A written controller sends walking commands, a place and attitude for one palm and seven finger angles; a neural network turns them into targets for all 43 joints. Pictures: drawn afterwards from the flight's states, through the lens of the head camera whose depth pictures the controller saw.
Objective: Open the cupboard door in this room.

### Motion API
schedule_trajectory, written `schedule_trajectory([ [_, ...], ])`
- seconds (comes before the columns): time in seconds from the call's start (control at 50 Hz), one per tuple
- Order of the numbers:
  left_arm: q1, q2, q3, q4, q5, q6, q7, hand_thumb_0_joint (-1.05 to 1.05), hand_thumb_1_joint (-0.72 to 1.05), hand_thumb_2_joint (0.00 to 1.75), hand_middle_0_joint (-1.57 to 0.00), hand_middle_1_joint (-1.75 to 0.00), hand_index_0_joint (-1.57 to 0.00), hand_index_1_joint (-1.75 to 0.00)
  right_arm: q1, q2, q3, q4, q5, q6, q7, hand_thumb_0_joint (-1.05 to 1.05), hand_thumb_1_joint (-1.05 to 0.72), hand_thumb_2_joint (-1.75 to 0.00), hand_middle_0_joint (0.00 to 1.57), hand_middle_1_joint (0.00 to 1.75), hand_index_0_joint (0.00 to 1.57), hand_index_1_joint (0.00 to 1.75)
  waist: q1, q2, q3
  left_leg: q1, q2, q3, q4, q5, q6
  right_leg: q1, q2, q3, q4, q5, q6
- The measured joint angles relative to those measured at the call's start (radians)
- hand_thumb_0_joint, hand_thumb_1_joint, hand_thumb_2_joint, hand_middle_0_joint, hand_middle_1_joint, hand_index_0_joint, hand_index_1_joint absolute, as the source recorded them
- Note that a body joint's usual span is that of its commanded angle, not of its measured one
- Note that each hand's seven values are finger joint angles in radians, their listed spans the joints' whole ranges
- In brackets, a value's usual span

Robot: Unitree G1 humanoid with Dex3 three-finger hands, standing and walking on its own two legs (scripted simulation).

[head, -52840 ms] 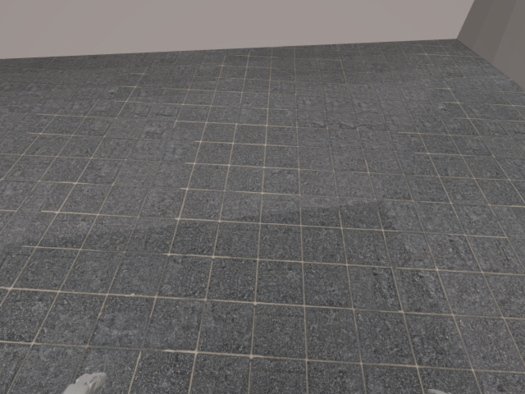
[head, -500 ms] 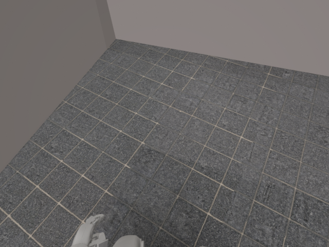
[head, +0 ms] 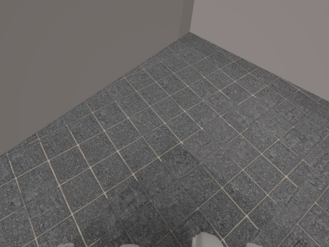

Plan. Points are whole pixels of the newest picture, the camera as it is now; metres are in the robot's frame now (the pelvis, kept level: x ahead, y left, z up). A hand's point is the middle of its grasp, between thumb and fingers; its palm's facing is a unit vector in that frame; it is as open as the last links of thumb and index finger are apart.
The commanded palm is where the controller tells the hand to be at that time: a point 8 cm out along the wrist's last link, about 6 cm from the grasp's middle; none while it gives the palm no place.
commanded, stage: turn to face it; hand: left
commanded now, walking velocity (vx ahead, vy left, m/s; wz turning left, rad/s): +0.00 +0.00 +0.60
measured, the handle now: out of the picture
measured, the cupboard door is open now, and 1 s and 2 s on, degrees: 44 44 44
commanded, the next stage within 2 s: none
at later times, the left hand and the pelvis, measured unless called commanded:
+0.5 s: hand out of the picture +0.02 +0.15 -0.16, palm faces +0.34 -0.91 -0.25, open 7.3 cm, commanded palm none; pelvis +0.01 -0.06 +0.00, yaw +20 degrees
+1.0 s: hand out of the picture -0.02 +0.15 -0.15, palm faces +0.57 -0.76 -0.30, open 7.4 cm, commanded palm none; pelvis +0.02 -0.08 -0.01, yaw +37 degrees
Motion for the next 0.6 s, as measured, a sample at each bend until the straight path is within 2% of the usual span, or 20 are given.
schedule_trajectory([
  [0.1, -0.023, -0.023, -0.012, -0.017, -0.007, -0.004, 0.001, 0.00, 0.91, 0.90, -0.20, -0.30, -0.19, -0.30, 0.034, 0.001, -0.009, 0.025, -0.006, 0.017, 0.006, 0.01, -0.90, -0.90, 0.21, 0.30, 0.21, 0.30, -0.022, 0.033, -0.001, -0.005, -0.007, -0.061, -0.002, 0.008, -0.025, 0.087, 0.024, 0.007, -0.260, -0.019, -0.007],
  [0.16, -0.026, -0.037, -0.022, -0.034, -0.009, -0.023, 0.000, 0.00, 0.91, 0.90, -0.20, -0.30, -0.19, -0.30, 0.052, -0.005, -0.021, 0.033, 0.000, 0.030, 0.008, 0.01, -0.90, -0.90, 0.21, 0.30, 0.21, 0.30, -0.032, 0.043, -0.008, -0.038, -0.022, -0.098, 0.052, -0.013, -0.051, 0.193, 0.041, -0.008, -0.500, 0.077, -0.021],
  [0.18, -0.028, -0.046, -0.024, -0.035, -0.004, -0.035, 0.003, 0.00, 0.91, 0.90, -0.20, -0.30, -0.19, -0.30, 0.050, -0.011, -0.028, 0.038, 0.005, 0.034, 0.008, 0.01, -0.90, -0.90, 0.21, 0.30, 0.21, 0.30, -0.031, 0.051, -0.006, -0.061, -0.025, -0.103, 0.108, -0.070, -0.053, 0.200, 0.043, -0.017, -0.515, 0.093, -0.044],
  [0.22, -0.030, -0.071, -0.038, -0.035, 0.001, -0.043, 0.008, 0.00, 0.91, 0.90, -0.20, -0.30, -0.20, -0.30, 0.044, -0.030, -0.042, 0.048, 0.006, 0.047, 0.010, 0.01, -0.90, -0.90, 0.21, 0.30, 0.20, 0.30, -0.039, 0.067, 0.006, -0.129, -0.038, -0.092, 0.326, -0.213, -0.050, 0.208, 0.031, -0.049, -0.490, 0.076, -0.091],
  [0.28, -0.011, -0.098, -0.051, -0.032, 0.001, -0.042, 0.013, 0.00, 0.90, 0.90, -0.20, -0.30, -0.20, -0.30, 0.035, -0.048, -0.054, 0.060, 0.004, 0.059, 0.018, 0.01, -0.91, -0.90, 0.21, 0.30, 0.20, 0.30, -0.047, 0.063, 0.006, -0.203, -0.029, -0.042, 0.600, -0.206, -0.064, 0.249, 0.008, -0.088, -0.527, 0.078, -0.112],
  [0.32, 0.002, -0.108, -0.054, -0.027, 0.001, -0.040, 0.016, 0.00, 0.90, 0.90, -0.20, -0.30, -0.20, -0.30, 0.029, -0.049, -0.056, 0.062, 0.004, 0.061, 0.022, 0.01, -0.91, -0.90, 0.20, 0.30, 0.20, 0.30, -0.055, 0.050, 0.002, -0.217, -0.010, -0.019, 0.661, -0.169, -0.076, 0.274, -0.004, -0.114, -0.563, 0.092, -0.114],
  [0.38, 0.011, -0.111, -0.046, -0.024, 0.001, -0.045, 0.022, 0.00, 0.92, 0.90, -0.20, -0.30, -0.20, -0.30, 0.022, -0.044, -0.054, 0.061, 0.006, 0.061, 0.025, 0.01, -0.91, -0.90, 0.20, 0.30, 0.20, 0.30, -0.056, 0.025, 0.000, -0.196, 0.014, 0.000, 0.612, -0.158, -0.088, 0.300, -0.019, -0.158, -0.597, 0.102, -0.116],
  [0.48, 0.016, -0.089, -0.038, -0.023, 0.010, -0.052, 0.016, 0.00, 0.92, 0.90, -0.21, -0.30, -0.20, -0.30, -0.005, -0.038, -0.045, 0.060, 0.008, 0.059, 0.025, 0.01, -0.91, -0.90, 0.20, 0.30, 0.20, 0.30, -0.032, -0.006, 0.012, -0.106, 0.031, 0.047, 0.370, -0.200, -0.086, 0.311, -0.051, -0.231, -0.575, 0.078, -0.110],
  [0.54, 0.025, -0.069, -0.030, -0.016, 0.011, -0.049, 0.011, 0.00, 0.91, 0.90, -0.20, -0.30, -0.20, -0.30, -0.029, -0.034, -0.038, 0.045, 0.010, 0.050, 0.026, 0.01, -0.91, -0.90, 0.20, 0.30, 0.20, 0.30, -0.017, -0.021, 0.019, -0.042, 0.024, 0.078, 0.216, -0.172, -0.072, 0.298, -0.076, -0.269, -0.518, 0.044, -0.096],
  [0.58, 0.041, -0.055, -0.022, -0.011, 0.006, -0.041, 0.007, 0.00, 0.91, 0.90, -0.20, -0.30, -0.20, -0.30, -0.036, -0.037, -0.034, 0.024, 0.007, 0.035, 0.029, 0.01, -0.91, -0.90, 0.20, 0.30, 0.20, 0.30, -0.015, -0.022, 0.010, 0.013, 0.019, 0.085, 0.079, -0.055, -0.048, 0.269, -0.093, -0.288, -0.443, 0.006, -0.081],
  [0.6, 0.040, -0.042, -0.017, -0.003, 0.001, -0.031, 0.005, 0.00, 0.91, 0.90, -0.20, -0.30, -0.20, -0.30, -0.043, -0.031, -0.035, 0.018, 0.004, 0.024, 0.027, 0.01, -0.91, -0.90, 0.20, 0.30, 0.20, 0.30, -0.017, -0.034, 0.011, -0.002, 0.008, 0.080, 0.091, -0.039, -0.029, 0.235, -0.099, -0.258, -0.366, -0.054, -0.061],
])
